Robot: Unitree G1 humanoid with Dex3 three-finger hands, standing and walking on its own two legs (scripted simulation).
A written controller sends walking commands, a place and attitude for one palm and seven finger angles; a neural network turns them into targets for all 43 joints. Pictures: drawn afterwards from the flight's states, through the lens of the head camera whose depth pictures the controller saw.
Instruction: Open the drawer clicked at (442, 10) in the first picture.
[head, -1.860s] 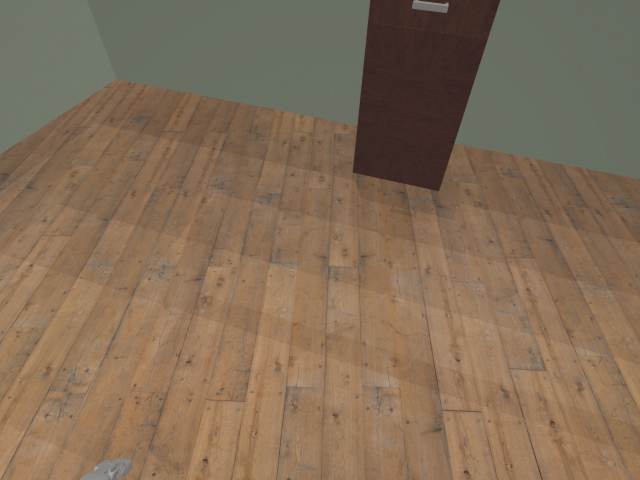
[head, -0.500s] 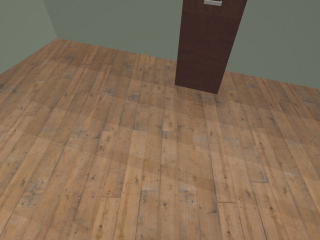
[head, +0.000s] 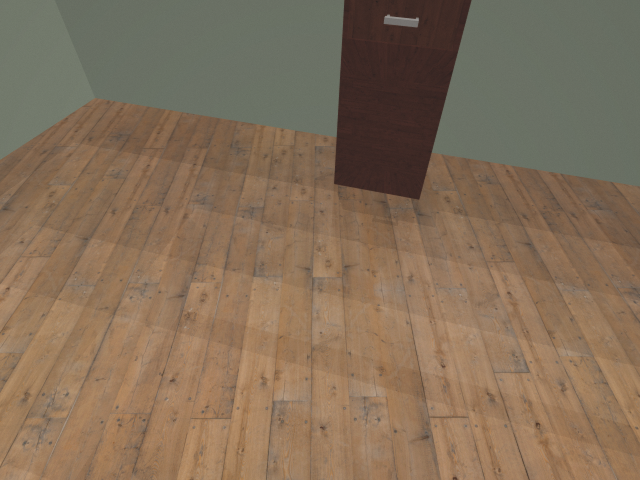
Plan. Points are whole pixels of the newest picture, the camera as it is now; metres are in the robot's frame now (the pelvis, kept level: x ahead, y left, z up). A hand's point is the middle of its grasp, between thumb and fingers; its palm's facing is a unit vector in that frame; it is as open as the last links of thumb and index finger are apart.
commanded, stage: walk to a spot facing it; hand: left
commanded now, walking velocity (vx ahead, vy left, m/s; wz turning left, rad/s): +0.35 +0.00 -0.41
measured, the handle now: (401, 19) +1.60 -0.18 +0.05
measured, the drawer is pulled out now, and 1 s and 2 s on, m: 0.00 0.00 0.00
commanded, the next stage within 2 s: turn to face it in 1.78 s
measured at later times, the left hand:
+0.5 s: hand out of the picture +0.08 +0.20 -0.19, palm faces -0.05 -0.99 -0.14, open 7.3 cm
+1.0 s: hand (283, 283) +0.53 +0.11 -0.17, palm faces -0.42 -0.89 -0.15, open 7.3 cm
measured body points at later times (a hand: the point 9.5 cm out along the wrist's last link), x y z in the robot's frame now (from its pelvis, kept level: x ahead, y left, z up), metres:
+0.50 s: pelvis +0.17 +0.03 -0.02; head +0.21 +0.05 +0.42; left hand +0.08 +0.25 -0.18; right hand +0.28 -0.22 -0.14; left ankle +0.28 +0.10 -0.74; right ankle -0.01 -0.11 -0.72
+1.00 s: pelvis +0.36 +0.00 +0.00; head +0.39 -0.01 +0.45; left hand +0.55 +0.16 -0.15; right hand +0.17 -0.14 -0.14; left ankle +0.28 +0.11 -0.74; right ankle +0.43 -0.16 -0.70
